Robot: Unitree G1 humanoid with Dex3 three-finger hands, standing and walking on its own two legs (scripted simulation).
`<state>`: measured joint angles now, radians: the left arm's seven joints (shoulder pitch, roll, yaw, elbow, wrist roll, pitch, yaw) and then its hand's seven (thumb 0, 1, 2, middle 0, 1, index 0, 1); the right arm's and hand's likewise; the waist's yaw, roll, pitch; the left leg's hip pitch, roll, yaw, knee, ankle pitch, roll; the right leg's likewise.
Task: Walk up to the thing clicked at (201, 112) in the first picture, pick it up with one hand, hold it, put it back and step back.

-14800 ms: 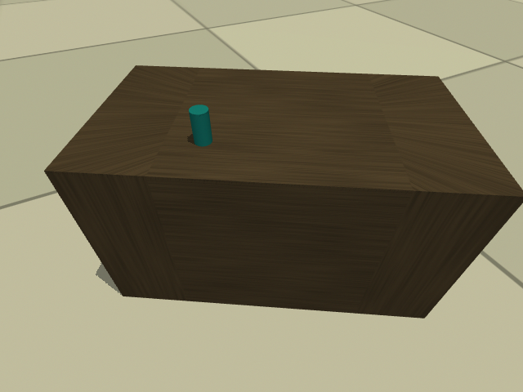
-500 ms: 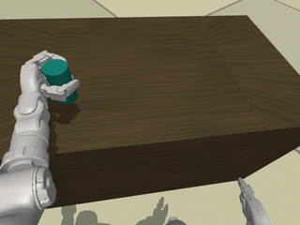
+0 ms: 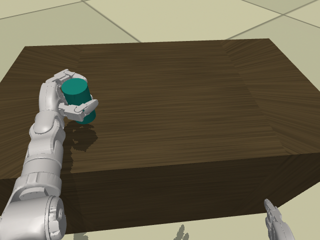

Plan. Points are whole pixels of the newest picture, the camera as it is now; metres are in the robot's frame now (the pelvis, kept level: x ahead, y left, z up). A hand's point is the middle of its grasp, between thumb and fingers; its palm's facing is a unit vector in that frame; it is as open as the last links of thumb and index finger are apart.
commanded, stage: lift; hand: left
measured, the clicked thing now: (80, 102) +0.46 +0.17 +0.13
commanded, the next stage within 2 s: hold in 1.02 s
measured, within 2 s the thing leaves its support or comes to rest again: neither
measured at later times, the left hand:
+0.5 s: hand (60, 104) +0.38 +0.17 +0.21, palm faces +0.08 -1.00 -0.04, open 8.7 cm
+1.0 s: hand (39, 108) +0.33 +0.18 +0.25, palm faces +0.07 -1.00 -0.01, open 8.7 cm
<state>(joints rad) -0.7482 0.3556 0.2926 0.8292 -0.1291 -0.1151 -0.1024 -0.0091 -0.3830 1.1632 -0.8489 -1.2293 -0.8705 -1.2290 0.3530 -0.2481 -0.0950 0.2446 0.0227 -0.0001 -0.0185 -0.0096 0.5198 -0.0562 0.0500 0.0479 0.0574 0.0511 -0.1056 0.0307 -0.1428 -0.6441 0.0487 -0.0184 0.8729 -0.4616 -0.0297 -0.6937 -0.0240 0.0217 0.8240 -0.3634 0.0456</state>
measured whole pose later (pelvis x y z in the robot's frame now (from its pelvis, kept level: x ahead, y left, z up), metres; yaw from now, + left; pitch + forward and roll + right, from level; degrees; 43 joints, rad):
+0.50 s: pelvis -0.01 +0.00 +0.02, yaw +1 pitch +4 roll +0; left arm -0.47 0.27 0.23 0.27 -0.18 0.22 -0.08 -0.01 -0.38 1.17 -0.84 -1.24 -0.86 -1.24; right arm 0.32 -0.22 -0.09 0.44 0.05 -0.08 -0.05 -0.01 0.54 -0.05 0.05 0.05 0.06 0.05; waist -0.02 0.06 -0.11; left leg -0.41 0.03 -0.02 0.74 -0.41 -0.03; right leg -0.47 -0.04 0.01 0.72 -0.33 0.05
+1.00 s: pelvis -0.02 +0.00 +0.03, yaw +2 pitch +0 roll +0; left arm -0.41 0.27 0.25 0.04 -0.22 0.43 -0.10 -0.01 -0.38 1.18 -0.84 -1.24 -0.86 -1.24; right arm 0.28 -0.23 -0.11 0.60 0.05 -0.19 -0.05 -0.01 0.53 -0.05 0.05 0.05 0.06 0.05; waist 0.00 0.05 -0.09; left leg -0.32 0.02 -0.02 0.66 -0.35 -0.02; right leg -0.36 -0.05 0.01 0.64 -0.28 0.05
